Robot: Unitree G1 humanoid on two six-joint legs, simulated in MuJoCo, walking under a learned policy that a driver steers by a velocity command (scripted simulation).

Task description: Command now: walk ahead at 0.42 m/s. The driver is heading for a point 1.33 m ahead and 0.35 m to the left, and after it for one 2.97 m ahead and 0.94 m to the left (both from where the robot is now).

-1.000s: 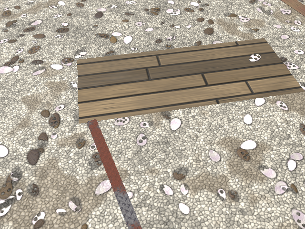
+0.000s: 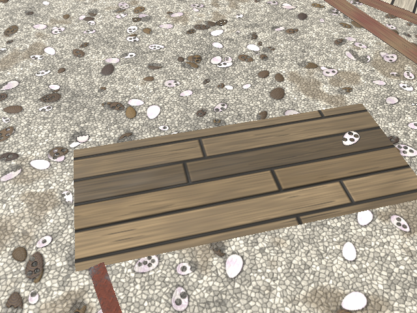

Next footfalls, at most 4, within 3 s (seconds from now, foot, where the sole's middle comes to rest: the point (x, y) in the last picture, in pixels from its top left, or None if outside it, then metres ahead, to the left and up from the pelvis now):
0.24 right None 0.29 -0.14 -0.78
0.54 left None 0.21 0.09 -0.78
2.20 left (183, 269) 0.67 0.09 -0.78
2.72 right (212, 191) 1.00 -0.02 -0.78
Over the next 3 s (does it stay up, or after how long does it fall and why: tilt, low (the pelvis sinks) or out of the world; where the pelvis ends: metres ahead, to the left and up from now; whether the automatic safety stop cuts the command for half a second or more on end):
stays up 0.93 0.07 0.00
